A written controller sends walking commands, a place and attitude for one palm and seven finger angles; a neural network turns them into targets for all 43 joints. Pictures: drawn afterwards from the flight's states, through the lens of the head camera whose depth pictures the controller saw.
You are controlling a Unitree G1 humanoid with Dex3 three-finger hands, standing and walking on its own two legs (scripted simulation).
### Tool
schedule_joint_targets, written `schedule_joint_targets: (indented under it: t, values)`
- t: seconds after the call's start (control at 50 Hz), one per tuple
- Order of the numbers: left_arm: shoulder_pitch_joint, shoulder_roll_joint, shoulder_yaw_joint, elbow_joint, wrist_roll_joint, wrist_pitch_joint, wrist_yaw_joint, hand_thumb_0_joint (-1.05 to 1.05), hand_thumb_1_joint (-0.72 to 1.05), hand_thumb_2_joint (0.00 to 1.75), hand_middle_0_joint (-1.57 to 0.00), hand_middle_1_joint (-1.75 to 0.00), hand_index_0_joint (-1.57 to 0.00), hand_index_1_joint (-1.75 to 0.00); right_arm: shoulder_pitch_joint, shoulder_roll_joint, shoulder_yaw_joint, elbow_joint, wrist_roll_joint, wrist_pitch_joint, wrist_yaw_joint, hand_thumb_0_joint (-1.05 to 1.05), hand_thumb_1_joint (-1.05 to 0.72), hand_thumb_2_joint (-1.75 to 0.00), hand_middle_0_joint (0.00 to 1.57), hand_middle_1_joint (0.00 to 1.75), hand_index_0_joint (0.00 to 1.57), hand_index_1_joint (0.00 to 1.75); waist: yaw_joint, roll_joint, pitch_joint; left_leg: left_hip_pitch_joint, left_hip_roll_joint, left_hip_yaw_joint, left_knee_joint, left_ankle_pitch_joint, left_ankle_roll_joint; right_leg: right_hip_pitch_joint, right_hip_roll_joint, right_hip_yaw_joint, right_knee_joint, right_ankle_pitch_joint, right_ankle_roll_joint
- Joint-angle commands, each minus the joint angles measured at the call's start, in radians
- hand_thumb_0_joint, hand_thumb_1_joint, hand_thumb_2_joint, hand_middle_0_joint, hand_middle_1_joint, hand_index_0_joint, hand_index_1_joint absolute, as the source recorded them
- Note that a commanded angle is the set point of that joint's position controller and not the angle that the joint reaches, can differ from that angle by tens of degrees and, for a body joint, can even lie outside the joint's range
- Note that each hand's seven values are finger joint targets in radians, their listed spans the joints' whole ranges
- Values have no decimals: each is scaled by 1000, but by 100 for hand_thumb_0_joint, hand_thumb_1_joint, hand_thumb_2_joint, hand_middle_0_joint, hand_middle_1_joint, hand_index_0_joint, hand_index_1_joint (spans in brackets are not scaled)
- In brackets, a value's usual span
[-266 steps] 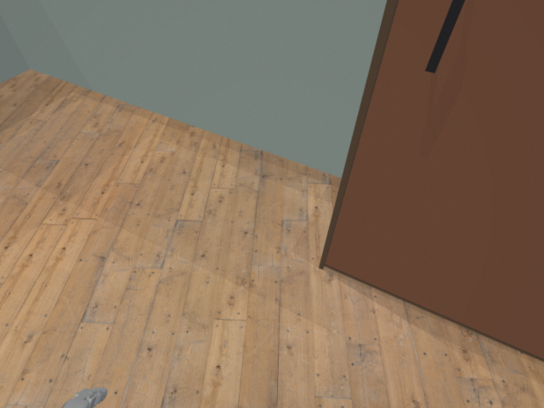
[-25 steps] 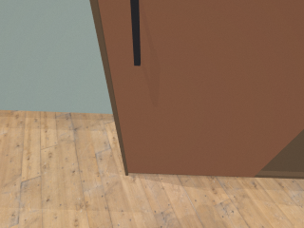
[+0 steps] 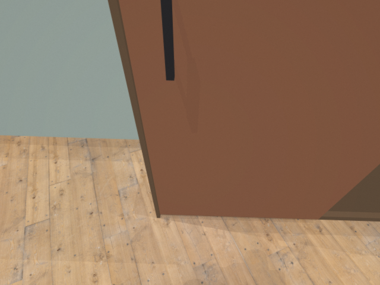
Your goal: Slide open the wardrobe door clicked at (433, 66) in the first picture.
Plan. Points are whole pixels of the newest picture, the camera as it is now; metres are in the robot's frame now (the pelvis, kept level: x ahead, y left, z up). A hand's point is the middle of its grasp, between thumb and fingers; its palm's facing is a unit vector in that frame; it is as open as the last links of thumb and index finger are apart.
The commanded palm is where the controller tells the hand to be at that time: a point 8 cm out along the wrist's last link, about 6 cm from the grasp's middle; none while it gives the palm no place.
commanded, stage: look again from close up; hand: left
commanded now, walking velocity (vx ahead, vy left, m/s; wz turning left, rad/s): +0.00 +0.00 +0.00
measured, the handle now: (169, 31) +0.54 +0.07 +0.27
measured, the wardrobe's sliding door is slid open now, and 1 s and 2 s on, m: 0.00 0.00 0.00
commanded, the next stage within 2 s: raise the hand with hooked fingers in 0.70 s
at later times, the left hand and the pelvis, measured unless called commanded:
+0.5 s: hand out of the picture +0.06 +0.19 -0.17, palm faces -0.02 -0.98 -0.21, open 7.4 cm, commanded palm none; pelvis +0.03 +0.01 +0.00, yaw -1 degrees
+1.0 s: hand (104, 236) +0.22 +0.19 +0.00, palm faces +0.22 -0.97 -0.08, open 7.6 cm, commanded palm +0.13 +0.24 -0.02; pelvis +0.01 +0.00 -0.01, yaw +2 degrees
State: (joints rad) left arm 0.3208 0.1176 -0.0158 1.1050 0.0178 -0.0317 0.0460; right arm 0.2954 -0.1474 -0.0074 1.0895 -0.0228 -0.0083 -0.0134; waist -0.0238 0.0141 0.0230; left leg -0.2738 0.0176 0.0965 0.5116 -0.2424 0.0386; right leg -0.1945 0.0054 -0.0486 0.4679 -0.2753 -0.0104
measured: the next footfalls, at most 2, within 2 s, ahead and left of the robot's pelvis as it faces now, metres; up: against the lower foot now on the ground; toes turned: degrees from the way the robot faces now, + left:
none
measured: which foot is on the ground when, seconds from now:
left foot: down 0.00-1.00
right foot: down 0.00-1.00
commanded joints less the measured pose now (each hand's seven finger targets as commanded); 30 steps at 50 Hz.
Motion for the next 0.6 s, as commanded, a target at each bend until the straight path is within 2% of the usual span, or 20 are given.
schedule_joint_targets:
  t: [0.0,0.02,0.04,0.06,0.14,0.22,0.28,0.36,0.44,0.58]
  values:
    - [43,116,15,-53,-4,-22,3,0,90,90,-20,-30,-20,-30,66,-75,0,-69,4,-29,-1,0,-90,-90,20,30,20,30,5,58,-24,38,89,-146,-87,67,7,-61,-90,111,-38,23,-55]
    - [46,107,12,-47,-5,-20,2,0,90,90,-20,-30,-20,-30,61,-81,0,-72,5,-31,-4,0,-90,-90,20,30,20,30,11,9,-19,40,94,-143,-90,92,12,-52,-90,107,-35,51,-50]
    - [41,105,10,-48,-5,-15,2,0,90,90,-20,-30,-20,-30,62,-91,1,-71,7,-32,-5,0,-90,-90,20,30,20,30,11,-11,5,33,96,-143,-99,96,13,-55,-87,101,-31,55,-45]
    - [36,103,9,-48,-3,-15,1,0,90,90,-20,-30,-20,-30,55,-85,1,-70,6,-32,-7,0,-90,-90,20,30,20,30,16,-23,34,21,95,-142,-106,104,16,-56,-89,102,-35,74,-42]
    - [32,123,12,-51,-5,-8,1,0,90,90,-20,-30,-20,-30,51,-107,3,-58,8,-33,-9,0,-90,-90,20,30,20,30,17,-48,34,54,93,-129,-113,149,14,-45,-94,103,-34,116,-34]
    - [22,140,16,-55,-6,-2,1,0,90,90,-20,-30,-20,-30,38,-120,3,-44,7,-34,-11,0,-90,-90,20,30,20,30,22,-25,40,72,97,-125,-130,175,15,-35,-96,98,-34,124,-29]
    - [16,156,21,-56,-5,-2,1,0,90,90,-20,-30,-20,-30,31,-131,2,-38,7,-37,-13,0,-90,-90,20,30,20,30,23,-8,7,98,97,-119,-123,239,17,-8,-99,96,-26,171,-28]
    - [7,168,25,-56,-4,-1,1,0,90,90,-20,-30,-20,-30,15,-135,-1,-30,7,-38,-16,0,-90,-90,20,30,20,30,25,-20,-5,123,99,-112,-113,291,16,7,-103,98,-28,231,-27]
    - [-2,172,25,-52,-4,4,0,0,90,90,-20,-30,-20,-30,3,-141,-3,-24,8,-35,-17,0,-90,-90,20,30,20,30,24,0,4,132,103,-106,-128,269,12,-2,-105,100,-38,204,-24]
    - [-11,184,27,-46,-2,5,-3,0,90,90,-20,-30,-20,-30,-24,-154,-6,-16,9,-32,-17,0,-90,-90,20,30,20,30,24,-14,16,133,104,-102,-135,231,12,-3,-110,109,-58,214,-25]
